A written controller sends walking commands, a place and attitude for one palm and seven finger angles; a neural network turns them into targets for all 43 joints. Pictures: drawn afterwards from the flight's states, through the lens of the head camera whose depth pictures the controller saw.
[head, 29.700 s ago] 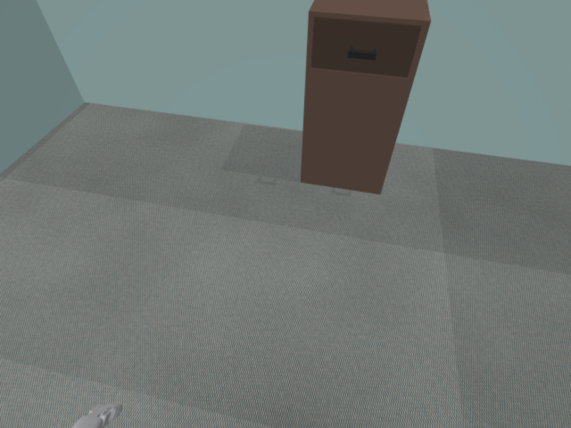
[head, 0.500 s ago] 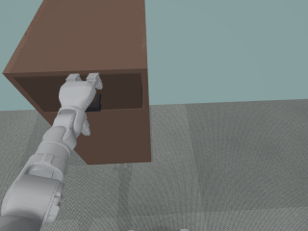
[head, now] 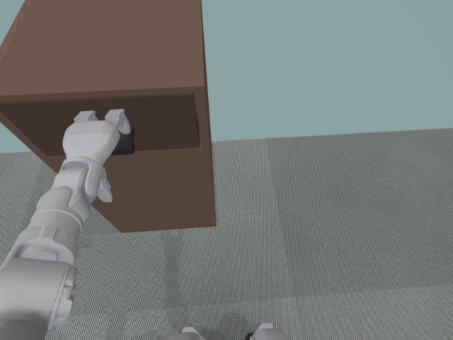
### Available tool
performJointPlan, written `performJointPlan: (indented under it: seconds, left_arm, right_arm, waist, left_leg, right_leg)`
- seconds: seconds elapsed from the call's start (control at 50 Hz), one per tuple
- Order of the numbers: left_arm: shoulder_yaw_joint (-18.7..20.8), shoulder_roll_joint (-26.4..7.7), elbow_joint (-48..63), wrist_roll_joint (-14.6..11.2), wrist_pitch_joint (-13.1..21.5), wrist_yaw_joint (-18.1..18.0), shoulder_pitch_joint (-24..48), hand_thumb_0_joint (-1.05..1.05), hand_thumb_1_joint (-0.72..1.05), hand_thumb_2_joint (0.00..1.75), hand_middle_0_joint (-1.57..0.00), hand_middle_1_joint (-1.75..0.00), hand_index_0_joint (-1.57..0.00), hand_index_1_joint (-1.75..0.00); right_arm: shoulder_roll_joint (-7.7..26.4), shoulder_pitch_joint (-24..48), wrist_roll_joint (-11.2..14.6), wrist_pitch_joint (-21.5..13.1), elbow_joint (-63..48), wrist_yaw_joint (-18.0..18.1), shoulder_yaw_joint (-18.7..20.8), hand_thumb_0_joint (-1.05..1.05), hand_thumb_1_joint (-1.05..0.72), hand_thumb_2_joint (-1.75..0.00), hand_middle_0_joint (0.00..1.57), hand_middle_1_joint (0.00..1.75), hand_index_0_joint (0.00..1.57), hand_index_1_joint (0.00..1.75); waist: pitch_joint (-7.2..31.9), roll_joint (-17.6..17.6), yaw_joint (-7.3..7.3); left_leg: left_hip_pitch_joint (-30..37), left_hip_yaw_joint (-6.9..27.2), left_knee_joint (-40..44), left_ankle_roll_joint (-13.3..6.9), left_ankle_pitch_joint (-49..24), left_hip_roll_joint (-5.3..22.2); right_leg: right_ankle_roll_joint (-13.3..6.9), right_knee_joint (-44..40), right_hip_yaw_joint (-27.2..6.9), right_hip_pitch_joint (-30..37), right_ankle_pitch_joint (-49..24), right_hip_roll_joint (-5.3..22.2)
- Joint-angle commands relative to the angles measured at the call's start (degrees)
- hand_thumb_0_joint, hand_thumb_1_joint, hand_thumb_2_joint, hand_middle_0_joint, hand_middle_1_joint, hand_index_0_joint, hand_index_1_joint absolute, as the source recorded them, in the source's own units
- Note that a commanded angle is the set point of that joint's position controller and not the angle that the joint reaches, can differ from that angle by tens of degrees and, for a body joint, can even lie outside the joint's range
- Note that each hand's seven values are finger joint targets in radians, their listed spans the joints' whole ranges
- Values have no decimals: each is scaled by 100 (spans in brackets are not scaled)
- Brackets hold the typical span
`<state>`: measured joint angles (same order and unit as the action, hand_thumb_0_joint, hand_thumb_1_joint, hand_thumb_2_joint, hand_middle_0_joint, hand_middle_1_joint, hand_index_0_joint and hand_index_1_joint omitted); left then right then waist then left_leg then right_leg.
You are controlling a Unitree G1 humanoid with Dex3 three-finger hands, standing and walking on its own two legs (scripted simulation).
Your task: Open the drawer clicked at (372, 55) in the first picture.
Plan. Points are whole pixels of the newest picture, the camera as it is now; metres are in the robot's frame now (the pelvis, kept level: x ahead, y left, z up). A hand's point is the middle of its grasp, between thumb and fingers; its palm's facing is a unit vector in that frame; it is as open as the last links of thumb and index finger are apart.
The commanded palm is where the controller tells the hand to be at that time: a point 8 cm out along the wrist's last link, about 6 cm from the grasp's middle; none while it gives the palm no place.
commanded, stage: lower the fingers behind the handle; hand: left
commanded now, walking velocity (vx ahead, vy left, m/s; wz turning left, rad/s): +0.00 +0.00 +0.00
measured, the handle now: (110, 140) +0.51 +0.25 -0.02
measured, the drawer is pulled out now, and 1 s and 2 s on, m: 0.00 0.00 0.00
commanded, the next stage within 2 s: lift the fingers back up to retry in 1.30 s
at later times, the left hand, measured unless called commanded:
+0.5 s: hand (106, 156) +0.46 +0.24 -0.01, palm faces -0.07 -0.03 -1.00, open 13.8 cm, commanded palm +0.44 +0.23 +0.03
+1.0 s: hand (107, 157) +0.46 +0.24 -0.02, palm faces -0.04 +0.00 -1.00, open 13.9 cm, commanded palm +0.44 +0.23 +0.00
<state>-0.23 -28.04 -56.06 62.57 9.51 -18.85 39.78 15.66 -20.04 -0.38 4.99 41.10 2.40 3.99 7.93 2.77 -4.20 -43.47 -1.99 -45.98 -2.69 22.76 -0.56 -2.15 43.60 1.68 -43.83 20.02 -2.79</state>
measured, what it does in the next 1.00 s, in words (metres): stands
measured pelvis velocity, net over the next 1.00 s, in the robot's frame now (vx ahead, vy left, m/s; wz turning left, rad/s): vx -0.03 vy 0.01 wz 0.00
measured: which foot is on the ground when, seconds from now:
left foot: down 0.00-1.00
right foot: down 0.00-1.00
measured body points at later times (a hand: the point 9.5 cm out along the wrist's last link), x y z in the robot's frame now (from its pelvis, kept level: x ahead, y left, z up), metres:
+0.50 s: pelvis +0.00 +0.01 -0.01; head +0.11 +0.01 +0.42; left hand +0.46 +0.24 +0.04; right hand +0.02 -0.26 -0.15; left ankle -0.02 +0.09 -0.70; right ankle +0.00 -0.10 -0.70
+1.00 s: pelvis -0.03 +0.01 -0.03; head +0.09 +0.02 +0.40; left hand +0.46 +0.24 +0.04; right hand -0.01 -0.26 -0.16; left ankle -0.02 +0.09 -0.70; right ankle +0.00 -0.10 -0.70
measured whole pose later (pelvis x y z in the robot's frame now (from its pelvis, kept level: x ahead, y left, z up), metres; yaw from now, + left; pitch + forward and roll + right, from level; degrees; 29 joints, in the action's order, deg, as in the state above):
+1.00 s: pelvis -0.03 +0.01 -0.03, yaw +0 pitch +24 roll -2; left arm -4.1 -27.4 -64.4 62.7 -0.3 -22.0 50.5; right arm 15.0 -19.5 -0.3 5.5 39.8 1.2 1.4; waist 10.2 2.7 -6.2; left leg -56.4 -2.0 -57.8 -3.9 25.4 -0.7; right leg -1.2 54.3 2.2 -56.2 22.1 -2.3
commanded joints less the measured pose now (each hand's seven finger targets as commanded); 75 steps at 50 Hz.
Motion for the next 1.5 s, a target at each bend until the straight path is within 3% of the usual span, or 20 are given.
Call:
performJointPlan:
  seconds: [0.0, 0.14, 0.2, 0.3, 0.4, 0.48, 0.64, 0.7, 0.74, 0.88, 0.98, 1.06, 1.16, 1.2, 1.26, 1.32, 1.36, 1.38, 1.42, 1.48]
  left_arm:
    - [612, -1490, 919, 9, -104, -721, 2407, 0, -50, 30, -30, -120, -30, -120]
    - [141, -1109, 518, 38, -867, -739, 2860, 0, -50, 30, -30, -120, -30, -120]
    - [11, -886, 752, -64, -787, -510, 2912, 0, -50, 30, -30, -120, -30, -120]
    - [-31, -893, 243, -65, -667, -272, 2475, 0, -50, 30, -30, -120, -30, -120]
    - [41, -879, 259, 22, -436, -361, 2305, 0, -50, 30, -30, -120, -30, -120]
    - [25, -749, 239, 49, -474, -483, 2214, 0, -50, 30, -30, -120, -30, -120]
    - [-169, -668, -223, 93, -909, -587, 2325, 0, -50, 30, -30, -120, -30, -120]
    - [-137, -849, -395, 116, -1031, -538, 2522, 0, -50, 30, -30, -120, -30, -120]
    - [-172, -798, -504, 88, -1103, -455, 2339, 0, -50, 30, -30, -120, -30, -120]
    - [-299, -816, -804, 57, -1114, -165, 2380, 0, -50, 30, -30, -120, -30, -120]
    - [-236, -917, -574, 53, -997, -89, 2504, 0, -50, 30, -30, -120, -30, -120]
    - [-331, -796, -494, 46, -933, -82, 2541, 0, -50, 30, -30, -120, -30, -120]
    - [-360, -792, -505, -14, -926, -48, 2564, 0, -50, 30, -30, -120, -30, -120]
    - [-168, -1081, -527, -19, -911, -38, 2645, 0, -50, 30, -30, -120, -30, -120]
    - [-288, -940, -540, -22, -931, -31, 2666, 0, -50, 30, -30, -120, -30, -120]
    - [-64, -1244, -545, -27, -914, -21, 2544, 0, -50, 30, -30, -120, -30, -120]
    - [-294, -956, -504, -41, -925, -9, 2642, 0, -50, 30, -30, -120, -30, -120]
    - [-208, -1044, -497, -42, -908, 0, 2677, 0, -50, 30, -30, -120, -30, -120]
    - [-14, -1320, -292, -58, -894, -20, 2600, 0, -50, 30, -30, -120, -30, -120]
    - [-47, -1271, 71, -109, -853, -30, 2892, 0, -50, 30, -30, -120, -30, -120]
  right_arm:
    - [772, -644, -105, -114, -158, -61, 288, 0, -90, -90, 20, 30, 20, 30]
    - [840, -707, -63, -43, -135, -145, 270, 0, -90, -90, 20, 30, 20, 30]
    - [808, -780, -73, -42, -154, -116, 298, 0, -90, -90, 20, 30, 20, 30]
    - [815, -697, -51, -13, -152, -55, 188, 0, -90, -90, 20, 30, 20, 30]
    - [783, -724, -91, -30, -200, -89, 190, 0, -90, -90, 20, 30, 20, 30]
    - [768, -749, -123, -29, -205, -140, 228, 0, -90, -90, 20, 30, 20, 30]
    - [813, -752, -83, 30, -203, -171, 195, 0, -90, -90, 20, 30, 20, 30]
    - [853, -773, -68, 37, -191, -137, 155, 0, -90, -90, 20, 30, 20, 30]
    - [853, -774, -59, 37, -231, -135, 131, 0, -90, -90, 20, 30, 20, 30]
    - [873, -760, -28, 6, -321, -70, 60, 0, -90, -90, 20, 30, 20, 30]
    - [867, -828, -30, -55, -378, -43, 60, 0, -90, -90, 20, 30, 20, 30]
    - [845, -830, -19, -120, -400, -29, 57, 0, -90, -90, 20, 30, 20, 30]
    - [841, -874, -4, -188, -395, -13, 40, 0, -90, -90, 20, 30, 20, 30]
    - [884, -917, -2, -207, -333, -9, 33, 0, -90, -90, 20, 30, 20, 30]
    - [862, -930, 9, -228, -327, -3, 31, 0, -90, -90, 20, 30, 20, 30]
    - [890, -941, 8, -210, -321, -7, 6, 0, -90, -90, 20, 30, 20, 30]
    - [846, -936, 18, -227, -338, -6, 16, 0, -90, -90, 20, 30, 20, 30]
    - [858, -949, 9, -227, -314, -6, 24, 0, -90, -90, 20, 30, 20, 30]
    - [867, -932, 19, -209, -368, 3, 9, 0, -90, -90, 20, 30, 20, 30]
    - [833, -918, 22, -200, -401, 17, 34, 0, -90, -90, 20, 30, 20, 30]
  waist:
    - [2642, 133, -123]
    - [2723, 188, -270]
    - [3034, 297, -301]
    - [2113, -121, -324]
    - [2151, -20, -243]
    - [2341, 30, -231]
    - [2157, -43, -336]
    - [2063, -176, -420]
    - [2047, -201, -366]
    - [1705, -275, -470]
    - [2055, -136, -439]
    - [1981, 1, -441]
    - [2009, -167, -483]
    - [2021, -213, -483]
    - [1970, -230, -518]
    - [2101, -142, -398]
    - [2003, -173, -510]
    - [1986, -224, -499]
    - [2267, -47, -355]
    - [2446, 65, -392]
  left_leg:
    - [1295, 225, -61, 55, -2537, -88]
    - [1609, 292, -5, 100, -2585, -42]
    - [2081, 374, -38, 127, -3050, 24]
    - [1297, 324, 41, 33, -2212, -22]
    - [1132, 351, -121, 52, -2184, -12]
    - [1145, 366, -259, 93, -2366, 7]
    - [825, 361, -338, 86, -1893, -2]
    - [622, 375, -357, 50, -1645, -3]
    - [537, 351, -354, 41, -1550, -19]
    - [77, 349, -461, -6, -984, -28]
    - [158, 402, -543, 5, -959, 1]
    - [185, 440, -555, 21, -786, 26]
    - [-34, 423, -577, -14, -583, 12]
    - [-117, 419, -609, -27, -572, 20]
    - [-104, 425, -592, -29, -535, 19]
    - [-151, 395, -603, -25, -610, 3]
    - [-148, 365, -608, -35, -558, -3]
    - [-157, 380, -610, -37, -587, 4]
    - [-17, 351, -543, -27, -706, -16]
    - [352, 387, -437, -15, -896, -3]
  right_leg:
    - [4, -63, -214, 991, -2174, -72]
    - [11, -122, -87, 778, -1954, -131]
    - [24, -124, -68, 754, -2086, -130]
    - [16, -202, -99, 648, -1714, -108]
    - [-26, 16, -76, 392, -1569, -118]
    - [-47, 151, -48, 243, -1622, -127]
    - [-23, 208, -26, -45, -1237, -130]
    - [-12, 224, -41, -109, -1081, -117]
    - [-20, 229, -34, -60, -1045, -115]
    - [-16, 301, -43, -398, -597, -99]
    - [-18, 434, -33, -464, -499, -96]
    - [-18, 455, -20, -678, -302, -105]
    - [9, 438, -52, -603, -212, -101]
    - [21, 460, -73, -591, -226, -87]
    - [23, 434, -56, -637, -183, -94]
    - [6, 471, -87, -488, -267, -91]
    - [28, 406, -89, -540, -239, -93]
    - [22, 401, -91, -519, -268, -85]
    - [18, 395, -117, -257, -389, -91]
    - [23, 279, -107, -128, -493, -97]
